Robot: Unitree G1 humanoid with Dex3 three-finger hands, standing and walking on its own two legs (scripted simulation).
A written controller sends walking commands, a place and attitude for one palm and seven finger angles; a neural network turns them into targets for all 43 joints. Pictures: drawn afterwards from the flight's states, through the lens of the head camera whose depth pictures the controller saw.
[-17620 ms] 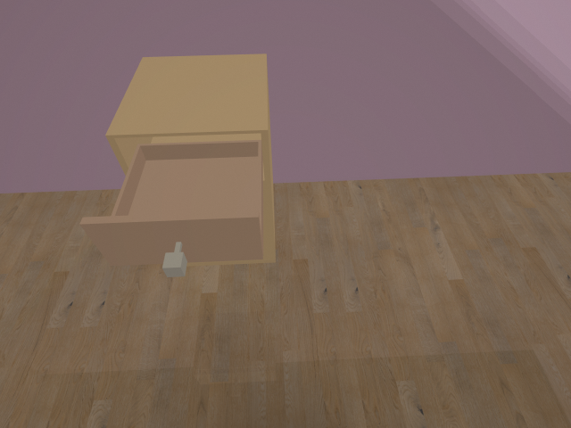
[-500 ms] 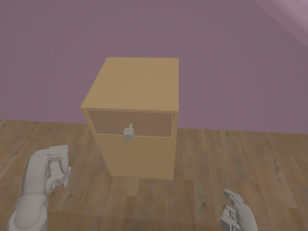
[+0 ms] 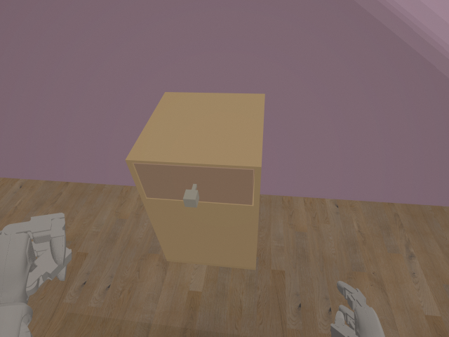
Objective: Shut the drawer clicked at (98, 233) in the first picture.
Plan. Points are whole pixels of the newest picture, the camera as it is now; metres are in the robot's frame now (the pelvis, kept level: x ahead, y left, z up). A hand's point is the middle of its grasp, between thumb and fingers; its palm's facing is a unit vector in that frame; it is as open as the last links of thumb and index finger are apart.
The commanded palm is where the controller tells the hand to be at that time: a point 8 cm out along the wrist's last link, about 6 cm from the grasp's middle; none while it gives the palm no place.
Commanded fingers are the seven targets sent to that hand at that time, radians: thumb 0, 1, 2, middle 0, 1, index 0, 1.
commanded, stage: step back with the hand held close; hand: left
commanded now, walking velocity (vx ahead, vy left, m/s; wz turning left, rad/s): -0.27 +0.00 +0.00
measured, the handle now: (192, 193) +0.59 +0.19 -0.19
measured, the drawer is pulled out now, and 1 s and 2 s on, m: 0.00 0.00 0.00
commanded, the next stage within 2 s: stop stepping back and stand still in 1.74 s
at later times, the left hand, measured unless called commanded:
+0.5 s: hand (38, 266) +0.16 +0.26 +0.16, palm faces +0.31 -0.80 -0.51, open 3.2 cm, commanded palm +0.10 +0.30 +0.18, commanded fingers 0.00 0.90 0.90 -1.40 -1.60 -1.40 -1.60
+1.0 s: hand (16, 292) +0.12 +0.27 +0.16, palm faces +0.35 -0.80 -0.49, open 3.2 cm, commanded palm +0.05 +0.31 +0.18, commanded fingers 0.00 0.90 0.90 -1.40 -1.60 -1.40 -1.60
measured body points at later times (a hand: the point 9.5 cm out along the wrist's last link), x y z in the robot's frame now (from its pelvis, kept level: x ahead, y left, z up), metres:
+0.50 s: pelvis -0.04 +0.03 +0.00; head -0.01 +0.02 +0.45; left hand +0.13 +0.30 +0.18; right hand +0.13 -0.22 -0.09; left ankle -0.01 +0.11 -0.74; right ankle -0.02 -0.09 -0.74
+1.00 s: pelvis -0.08 +0.03 -0.02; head -0.04 +0.04 +0.43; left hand +0.10 +0.31 +0.19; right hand +0.08 -0.21 -0.09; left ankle -0.01 +0.11 -0.74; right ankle -0.02 -0.09 -0.74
